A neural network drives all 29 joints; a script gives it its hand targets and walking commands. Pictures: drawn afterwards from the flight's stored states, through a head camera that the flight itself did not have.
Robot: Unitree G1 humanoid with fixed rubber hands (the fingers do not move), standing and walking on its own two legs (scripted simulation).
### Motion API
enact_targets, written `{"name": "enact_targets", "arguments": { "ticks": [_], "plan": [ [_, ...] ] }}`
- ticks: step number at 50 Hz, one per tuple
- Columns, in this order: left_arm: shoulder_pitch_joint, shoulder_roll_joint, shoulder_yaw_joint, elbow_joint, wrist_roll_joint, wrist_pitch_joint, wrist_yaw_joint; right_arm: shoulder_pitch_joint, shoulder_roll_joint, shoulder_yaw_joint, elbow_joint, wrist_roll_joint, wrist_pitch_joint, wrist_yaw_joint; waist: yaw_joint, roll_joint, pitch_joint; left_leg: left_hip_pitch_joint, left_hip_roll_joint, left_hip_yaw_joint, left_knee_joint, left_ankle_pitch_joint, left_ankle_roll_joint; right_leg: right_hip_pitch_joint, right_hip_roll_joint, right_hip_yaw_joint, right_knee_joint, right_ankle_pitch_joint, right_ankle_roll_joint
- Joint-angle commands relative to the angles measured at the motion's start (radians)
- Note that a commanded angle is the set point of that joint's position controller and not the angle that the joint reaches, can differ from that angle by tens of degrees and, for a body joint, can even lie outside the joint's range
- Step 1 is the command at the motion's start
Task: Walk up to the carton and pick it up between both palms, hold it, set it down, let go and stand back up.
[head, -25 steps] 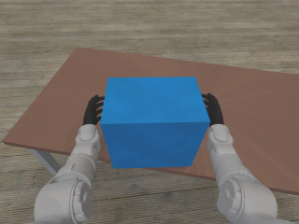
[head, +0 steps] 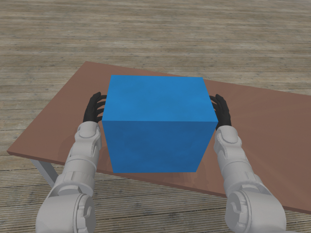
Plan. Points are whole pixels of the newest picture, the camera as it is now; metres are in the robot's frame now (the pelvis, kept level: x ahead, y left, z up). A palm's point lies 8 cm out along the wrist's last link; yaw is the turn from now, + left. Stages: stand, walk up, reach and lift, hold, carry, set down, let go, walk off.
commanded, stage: reach and lift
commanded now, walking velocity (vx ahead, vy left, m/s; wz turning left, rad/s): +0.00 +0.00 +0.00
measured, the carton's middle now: (156, 126) +0.43 +0.00 +0.04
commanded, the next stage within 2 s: hold in 1.94 s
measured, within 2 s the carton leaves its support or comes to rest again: neither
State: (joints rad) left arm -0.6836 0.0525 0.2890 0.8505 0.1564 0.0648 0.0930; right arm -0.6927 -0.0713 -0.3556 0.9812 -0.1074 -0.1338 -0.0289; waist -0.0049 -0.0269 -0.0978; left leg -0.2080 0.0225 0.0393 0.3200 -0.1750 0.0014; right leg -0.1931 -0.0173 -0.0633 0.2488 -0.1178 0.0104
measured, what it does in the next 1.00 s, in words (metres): stands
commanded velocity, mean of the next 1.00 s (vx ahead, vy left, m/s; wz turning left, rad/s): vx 0.00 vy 0.00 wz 0.00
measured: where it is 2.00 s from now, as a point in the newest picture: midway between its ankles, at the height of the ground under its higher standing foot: outside the picture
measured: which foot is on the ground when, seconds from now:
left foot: down 0.00-1.00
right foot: down 0.00-1.00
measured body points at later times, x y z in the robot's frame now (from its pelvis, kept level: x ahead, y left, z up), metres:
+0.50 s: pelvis -0.02 +0.00 +0.00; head -0.06 +0.02 +0.45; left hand +0.37 +0.18 +0.15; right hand +0.37 -0.18 +0.16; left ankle -0.01 +0.11 -0.75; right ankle +0.00 -0.13 -0.75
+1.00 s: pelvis -0.02 -0.01 +0.00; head -0.06 +0.02 +0.45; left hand +0.36 +0.18 +0.17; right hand +0.36 -0.18 +0.18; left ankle -0.01 +0.11 -0.75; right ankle +0.00 -0.13 -0.75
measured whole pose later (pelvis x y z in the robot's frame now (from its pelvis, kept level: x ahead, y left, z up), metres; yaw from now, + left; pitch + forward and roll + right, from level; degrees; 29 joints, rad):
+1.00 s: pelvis -0.02 -0.01 +0.00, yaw +2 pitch -9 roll -1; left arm -0.57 0.03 0.34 0.24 0.31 0.59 -0.05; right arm -0.64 -0.08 -0.08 0.61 0.12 0.17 -0.12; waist -0.09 -0.06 0.04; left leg 0.02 0.02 0.01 0.30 -0.16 -0.01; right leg 0.03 -0.01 -0.08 0.24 -0.13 0.00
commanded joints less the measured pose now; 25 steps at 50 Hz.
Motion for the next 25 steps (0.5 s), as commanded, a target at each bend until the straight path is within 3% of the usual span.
{"name": "enact_targets", "arguments": {
  "ticks": [1,2,6,10,14,16,20,21,22,25],
  "plan": [
    [-0.587,-0.617,-0.386,-0.303,-0.054,0.001,-0.154,-0.57,0.455,0.391,-0.184,0.067,-0.023,0.132,-0.042,0.09,-0.424,0.261,-0.026,-0.005,0.073,0.613,-0.112,0.273,0.083,-0.018,0.035,0.412,-0.012],
    [-0.569,-0.62,-0.404,-0.326,-0.06,0.025,-0.158,-0.575,0.445,0.408,-0.207,0.091,-0.013,0.122,-0.057,0.074,-0.39,0.262,-0.026,-0.015,0.075,0.63,-0.112,0.276,0.085,-0.019,0.029,0.43,-0.012],
    [-0.479,-0.565,-0.338,-0.343,-0.011,0.152,-0.2,-0.535,0.409,0.412,-0.227,0.128,0.081,0.093,-0.07,0.022,-0.149,0.213,-0.047,-0.013,0.013,0.465,-0.086,0.323,0.074,-0.004,-0.004,0.348,0.004],
    [-0.467,-0.564,-0.368,-0.522,-0.018,0.223,-0.225,-0.534,0.448,0.487,-0.41,0.189,0.119,0.072,-0.068,0.028,-0.248,0.206,-0.067,-0.008,0.016,0.488,-0.069,0.424,0.068,0.003,0.036,0.463,0.022],
    [-0.574,-0.603,-0.493,-0.692,-0.085,0.221,-0.201,-0.634,0.48,0.561,-0.622,0.225,0.107,0.072,-0.076,0.048,-0.455,0.252,-0.067,-0.028,0.046,0.525,-0.081,0.404,0.072,-0.003,0.057,0.473,0.02],
    [-0.579,-0.58,-0.47,-0.664,-0.061,0.237,-0.198,-0.627,0.467,0.55,-0.607,0.207,0.127,0.073,-0.068,0.055,-0.377,0.233,-0.065,-0.03,0.03,0.457,-0.081,0.365,0.065,-0.004,0.042,0.396,0.015],
    [-0.461,-0.484,-0.304,-0.516,0.046,0.336,-0.249,-0.568,0.403,0.466,-0.477,0.153,0.19,0.082,-0.026,0.001,-0.113,0.103,-0.065,0.013,-0.082,0.129,-0.023,0.341,0.045,-0.016,-0.001,0.119,0.025],
    [-0.445,-0.452,-0.257,-0.436,0.063,0.362,-0.275,-0.507,0.407,0.415,-0.405,0.127,0.223,0.087,-0.08,-0.024,-0.034,0.106,-0.057,0.002,-0.111,0.04,-0.016,0.23,0.038,-0.03,-0.032,0.032,0.027],
    [-0.45,-0.453,-0.231,-0.461,0.069,0.378,-0.295,-0.525,0.4,0.404,-0.418,0.128,0.231,0.091,-0.058,-0.019,-0.04,0.092,-0.059,0.012,-0.12,0.014,-0.012,0.221,0.034,-0.028,-0.04,-0.023,0.022],
    [-0.506,-0.453,-0.231,-0.532,0.067,0.404,-0.314,-0.544,0.394,0.378,-0.422,0.131,0.226,0.099,-0.067,0.012,-0.086,0.126,-0.063,0.022,-0.114,0.011,-0.02,0.241,0.033,-0.038,-0.036,-0.042,0.017]
  ]
}}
